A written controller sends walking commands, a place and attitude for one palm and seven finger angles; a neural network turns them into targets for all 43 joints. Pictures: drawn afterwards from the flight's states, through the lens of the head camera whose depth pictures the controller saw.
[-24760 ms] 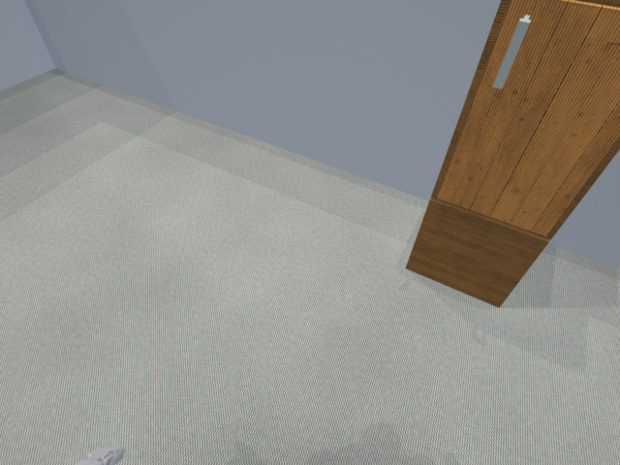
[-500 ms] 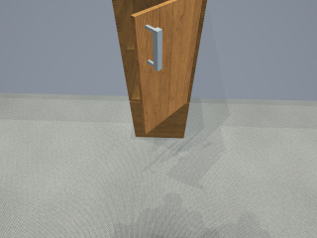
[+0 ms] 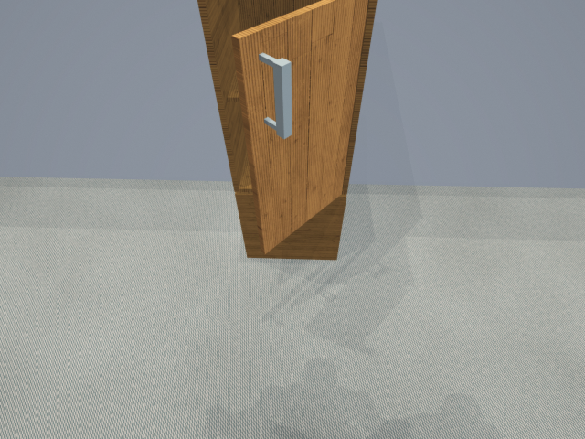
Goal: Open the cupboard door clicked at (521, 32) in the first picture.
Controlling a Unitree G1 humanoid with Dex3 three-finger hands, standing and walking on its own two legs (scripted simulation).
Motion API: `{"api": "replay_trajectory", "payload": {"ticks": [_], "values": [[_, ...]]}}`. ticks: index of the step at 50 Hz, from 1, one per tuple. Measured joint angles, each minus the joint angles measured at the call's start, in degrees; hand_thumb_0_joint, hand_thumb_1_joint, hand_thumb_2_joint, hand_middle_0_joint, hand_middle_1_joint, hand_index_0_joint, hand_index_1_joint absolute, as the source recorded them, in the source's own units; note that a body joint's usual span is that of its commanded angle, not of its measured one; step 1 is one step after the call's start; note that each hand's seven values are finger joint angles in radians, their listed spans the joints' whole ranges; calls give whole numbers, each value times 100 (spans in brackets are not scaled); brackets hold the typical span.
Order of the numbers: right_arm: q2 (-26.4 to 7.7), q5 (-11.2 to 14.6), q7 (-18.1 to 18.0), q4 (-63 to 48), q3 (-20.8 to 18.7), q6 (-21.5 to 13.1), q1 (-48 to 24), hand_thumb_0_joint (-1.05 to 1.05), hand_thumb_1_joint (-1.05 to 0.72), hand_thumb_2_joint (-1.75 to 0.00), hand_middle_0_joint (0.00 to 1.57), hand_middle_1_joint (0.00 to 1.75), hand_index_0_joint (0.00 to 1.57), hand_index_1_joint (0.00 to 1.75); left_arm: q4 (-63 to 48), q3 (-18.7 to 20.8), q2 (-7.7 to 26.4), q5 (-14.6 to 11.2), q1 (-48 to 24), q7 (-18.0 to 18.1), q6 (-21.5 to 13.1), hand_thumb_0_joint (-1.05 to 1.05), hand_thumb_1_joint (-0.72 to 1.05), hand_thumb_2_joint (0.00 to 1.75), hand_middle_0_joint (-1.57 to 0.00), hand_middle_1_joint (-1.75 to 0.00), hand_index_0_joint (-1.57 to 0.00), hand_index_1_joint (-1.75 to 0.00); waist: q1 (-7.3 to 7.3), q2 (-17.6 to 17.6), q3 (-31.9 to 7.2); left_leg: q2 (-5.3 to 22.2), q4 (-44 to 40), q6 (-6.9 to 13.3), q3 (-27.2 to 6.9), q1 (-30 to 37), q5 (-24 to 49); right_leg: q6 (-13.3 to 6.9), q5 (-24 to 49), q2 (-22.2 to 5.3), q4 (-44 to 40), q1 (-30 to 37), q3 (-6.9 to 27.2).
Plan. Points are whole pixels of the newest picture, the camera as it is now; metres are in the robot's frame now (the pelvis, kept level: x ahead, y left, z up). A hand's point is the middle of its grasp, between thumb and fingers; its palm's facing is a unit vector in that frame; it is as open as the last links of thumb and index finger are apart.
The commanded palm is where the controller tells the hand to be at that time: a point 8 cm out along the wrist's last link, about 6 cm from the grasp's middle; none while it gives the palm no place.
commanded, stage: walk to a spot facing it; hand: left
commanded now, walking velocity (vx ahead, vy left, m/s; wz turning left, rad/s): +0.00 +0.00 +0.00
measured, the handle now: (275, 97) +0.64 +0.06 +0.13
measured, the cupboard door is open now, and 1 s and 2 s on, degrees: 47 47 47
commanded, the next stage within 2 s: none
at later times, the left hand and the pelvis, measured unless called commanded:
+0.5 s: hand out of the picture +0.07 +0.20 -0.19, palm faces -0.15 -0.96 -0.25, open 7.4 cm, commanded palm none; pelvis -0.02 +0.00 -0.02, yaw -10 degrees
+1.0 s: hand out of the picture +0.12 +0.16 -0.20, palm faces -0.41 -0.88 -0.23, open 7.4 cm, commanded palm none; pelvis -0.03 -0.01 -0.02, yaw -29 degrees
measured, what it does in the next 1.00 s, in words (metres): steps on the spot, turning right: right foot, then left foot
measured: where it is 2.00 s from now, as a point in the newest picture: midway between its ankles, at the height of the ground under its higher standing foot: outside the picture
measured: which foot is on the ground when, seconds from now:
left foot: down 0.00-0.64, up 0.66-0.94, down 0.96-1.00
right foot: down 0.00-0.44, up 0.46-0.64, down 0.66-0.96, up 0.98-1.00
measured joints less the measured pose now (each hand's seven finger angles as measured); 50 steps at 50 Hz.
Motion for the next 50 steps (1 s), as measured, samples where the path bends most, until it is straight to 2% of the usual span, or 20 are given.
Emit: {"api": "replay_trajectory", "payload": {"ticks": [9,18,22,23,26,28,31,32,33,34,36,38,40,45,47,48,49,50], "values": [[29,-9,-50,-66,-17,34,36,0,-90,-90,21,30,20,30,-96,33,-47,-4,22,34,64,0,90,90,-21,-30,-21,-30,24,-3,0,77,142,-44,98,-41,-108,-32,-51,67,109,-68,98],[449,14,-125,-454,-133,227,270,0,-91,-90,20,30,20,30,-385,164,-348,24,347,6,365,0,90,90,-20,-30,-21,-30,24,-17,129,348,1060,-67,476,-414,-629,-63,-320,281,876,-532,460],[599,-1,-138,-572,-182,262,409,0,-91,-90,21,30,20,30,-545,209,-428,30,402,-40,446,0,90,90,-20,-30,-21,-30,23,-144,204,369,1273,-27,690,-541,-732,-20,-432,299,1314,-848,653],[621,-17,-139,-605,-193,252,435,0,-91,-90,21,30,20,30,-592,222,-437,27,395,-58,467,0,90,90,-20,-30,-21,-30,42,-187,234,361,1304,-8,779,-562,-745,31,-525,269,1650,-1029,656],[635,-71,-159,-670,-207,185,500,0,-90,-90,21,30,20,30,-726,292,-491,38,320,-114,564,0,90,90,-20,-30,-21,-30,84,-182,392,410,1337,26,1007,-537,-747,223,-1444,79,3280,-1656,425],[616,-99,-159,-680,-221,175,536,0,-90,-90,21,30,20,30,-818,333,-534,47,276,-153,589,0,90,90,-20,-30,-21,-30,107,-89,472,504,1336,-14,1102,-505,-731,284,-1623,-105,3676,-1821,279],[567,-128,-122,-679,-247,224,546,0,-90,-90,21,30,20,30,-966,364,-568,58,305,-201,551,0,90,90,-20,-30,-20,-30,152,92,501,757,1562,-140,1215,-552,-836,326,-1503,-360,3201,-1662,56],[557,-116,-106,-687,-254,248,550,0,-90,-90,21,30,20,30,-1016,374,-550,64,350,-210,515,0,90,90,-20,-30,-20,-30,169,123,475,858,1756,-197,1242,-626,-934,320,-1199,-413,2771,-1508,22],[587,-87,-85,-725,-258,284,571,0,-90,-90,21,30,20,30,-1092,381,-465,82,443,-210,457,0,90,90,-20,-30,-21,-30,185,11,383,853,2070,-225,1241,-798,-1106,276,-795,-502,2205,-1356,176],[576,-52,-66,-750,-274,332,499,0,-90,-90,21,30,20,30,-1101,408,-437,94,465,-167,396,0,90,90,-20,-30,-21,-30,234,-4,381,839,2596,-251,993,-1040,-1566,319,-799,-439,2211,-1446,263],[507,2,-38,-824,-317,409,257,0,-90,-90,21,30,20,30,-1065,400,-458,88,444,-96,368,0,90,90,-20,-30,-20,-30,224,76,541,676,3711,-256,321,-1502,-2115,268,-865,-254,2357,-1545,322],[494,28,-30,-938,-333,386,44,1,-91,-90,21,30,20,30,-1055,401,-460,113,484,-47,386,0,90,90,-20,-30,-20,-30,219,12,611,468,4303,-270,4,-1825,-2118,217,-730,-152,2173,-1561,454],[517,51,-51,-1069,-329,325,-137,1,-91,-90,21,30,20,30,-1038,404,-448,115,542,-4,390,0,90,90,-20,-30,-21,-30,233,-123,624,303,4370,-305,-130,-1958,-2038,213,-495,-82,1886,-1539,646],[586,112,-119,-1334,-296,188,-406,0,-91,-90,20,30,20,30,-1004,409,-419,114,630,7,413,0,90,90,-21,-30,-21,-30,282,-378,492,46,3160,-321,-274,-1685,-1790,261,-123,53,1404,-1482,1097],[612,128,-144,-1402,-262,126,-424,0,-91,-90,20,30,20,30,-1004,422,-392,90,629,-5,452,0,90,90,-21,-30,-21,-30,271,-439,408,1,2249,-295,-292,-1347,-1323,327,-107,119,1433,-1516,1232],[589,121,-153,-1453,-240,80,-376,0,-91,-90,20,30,20,30,-1023,423,-395,66,645,-16,479,0,90,90,-21,-30,-21,-30,245,-380,317,68,1665,-229,-345,-1125,-1066,363,-148,213,1535,-1585,1245],[575,85,-172,-1481,-239,25,-328,0,-91,-90,20,30,20,30,-1030,424,-386,38,592,-40,514,0,90,90,-21,-30,-21,-30,207,-331,287,130,1487,-150,-367,-1093,-628,397,-583,257,1875,-1725,1162],[599,38,-194,-1478,-223,4,-288,0,-91,-90,20,30,20,30,-1032,431,-342,32,492,-67,553,1,90,90,-21,-30,-21,-30,208,-374,330,138,1581,-101,-331,-1090,-570,451,-1108,227,2431,-1886,1054]]}}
